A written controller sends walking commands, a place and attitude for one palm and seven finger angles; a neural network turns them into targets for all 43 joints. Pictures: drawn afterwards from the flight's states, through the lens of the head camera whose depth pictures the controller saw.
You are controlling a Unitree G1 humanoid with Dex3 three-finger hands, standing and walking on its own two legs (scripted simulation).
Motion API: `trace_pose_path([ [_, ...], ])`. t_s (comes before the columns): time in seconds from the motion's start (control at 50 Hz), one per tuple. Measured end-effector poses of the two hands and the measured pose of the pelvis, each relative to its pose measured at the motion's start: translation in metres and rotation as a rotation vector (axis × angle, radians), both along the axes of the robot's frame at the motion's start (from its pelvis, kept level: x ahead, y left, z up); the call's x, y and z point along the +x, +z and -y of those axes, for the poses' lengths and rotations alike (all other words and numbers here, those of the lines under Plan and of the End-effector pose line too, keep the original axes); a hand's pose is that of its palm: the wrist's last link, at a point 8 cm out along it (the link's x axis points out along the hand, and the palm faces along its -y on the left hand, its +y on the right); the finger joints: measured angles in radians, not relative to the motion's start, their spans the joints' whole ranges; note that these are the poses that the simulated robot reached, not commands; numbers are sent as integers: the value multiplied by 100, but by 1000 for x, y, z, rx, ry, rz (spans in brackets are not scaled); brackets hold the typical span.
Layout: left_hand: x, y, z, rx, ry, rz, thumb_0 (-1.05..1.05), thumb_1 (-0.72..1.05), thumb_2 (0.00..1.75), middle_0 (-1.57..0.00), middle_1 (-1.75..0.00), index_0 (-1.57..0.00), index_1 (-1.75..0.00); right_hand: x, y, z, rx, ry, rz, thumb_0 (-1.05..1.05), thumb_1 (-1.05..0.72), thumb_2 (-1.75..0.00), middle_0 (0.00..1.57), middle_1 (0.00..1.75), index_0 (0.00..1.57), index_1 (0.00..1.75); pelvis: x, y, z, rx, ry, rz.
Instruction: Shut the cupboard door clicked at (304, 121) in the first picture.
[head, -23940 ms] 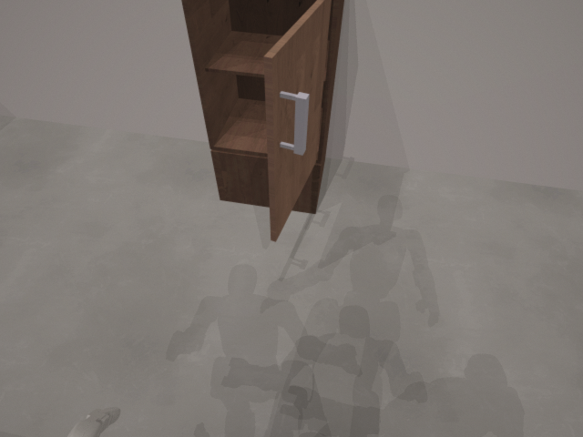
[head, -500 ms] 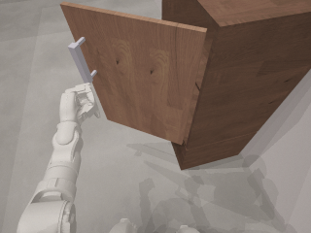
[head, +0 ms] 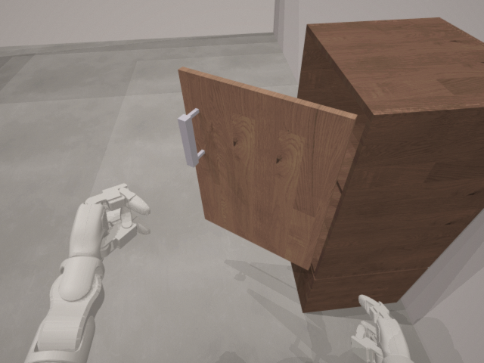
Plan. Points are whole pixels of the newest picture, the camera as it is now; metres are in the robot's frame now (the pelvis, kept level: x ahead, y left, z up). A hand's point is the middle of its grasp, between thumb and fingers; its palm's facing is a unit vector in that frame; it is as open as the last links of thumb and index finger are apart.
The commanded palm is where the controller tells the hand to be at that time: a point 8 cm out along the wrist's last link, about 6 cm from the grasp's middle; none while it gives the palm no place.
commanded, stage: draw the hand back to the body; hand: left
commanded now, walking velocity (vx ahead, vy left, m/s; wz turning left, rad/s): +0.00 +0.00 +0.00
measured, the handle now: (193, 138) +0.66 +0.19 +0.00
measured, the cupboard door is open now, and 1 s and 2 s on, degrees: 53 53 53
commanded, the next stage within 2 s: step back with the hand held close in 0.82 s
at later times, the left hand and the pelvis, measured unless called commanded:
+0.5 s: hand (27, 252) +0.20 +0.27 +0.18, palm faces +0.45 -0.77 -0.45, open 6.5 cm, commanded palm +0.16 +0.30 +0.19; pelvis +0.02 +0.00 +0.01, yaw +0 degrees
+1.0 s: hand (47, 247) +0.21 +0.26 +0.17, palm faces +0.44 -0.78 -0.44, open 7.4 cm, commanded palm +0.16 +0.29 +0.19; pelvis +0.02 -0.01 +0.01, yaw +0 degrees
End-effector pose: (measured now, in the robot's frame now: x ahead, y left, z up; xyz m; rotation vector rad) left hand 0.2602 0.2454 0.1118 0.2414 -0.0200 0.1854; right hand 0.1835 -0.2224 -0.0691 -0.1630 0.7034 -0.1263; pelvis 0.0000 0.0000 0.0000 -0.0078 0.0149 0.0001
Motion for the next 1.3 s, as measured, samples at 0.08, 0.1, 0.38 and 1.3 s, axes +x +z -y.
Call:
trace_pose_path([
  [0.08,-18,18,-14,34,58,25,2,90,90,-93,-109,-93,-109,15,7,-17,17,54,29,1,-91,-90,20,30,20,30,5,5,-3,1,5,27],
  [0.1,-23,21,-16,40,68,29,2,90,90,-90,-107,-90,-106,17,7,-21,23,65,33,1,-91,-90,20,30,20,30,6,6,-4,2,5,32],
  [0.38,-79,62,-52,192,216,59,2,90,90,-52,-65,-52,-65,12,-2,-26,37,100,-17,1,-90,-90,20,30,21,30,17,12,-4,9,3,63],
  [1.3,-97,81,-64,354,138,70,2,89,89,-21,-30,-21,-30,-12,-1,7,-45,-49,-85,1,-91,-90,20,30,20,30,-1,11,-14,-3,-8,-4],
])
